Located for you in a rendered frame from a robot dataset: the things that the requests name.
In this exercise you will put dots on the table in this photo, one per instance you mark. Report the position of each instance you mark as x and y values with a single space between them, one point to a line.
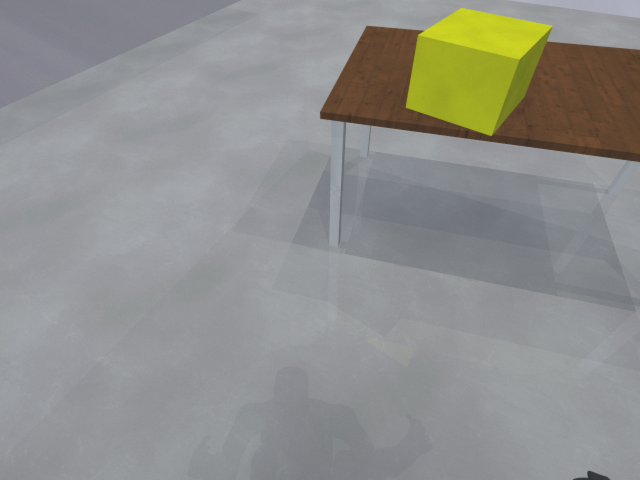
581 99

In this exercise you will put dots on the carton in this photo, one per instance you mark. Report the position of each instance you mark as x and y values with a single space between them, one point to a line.
473 68

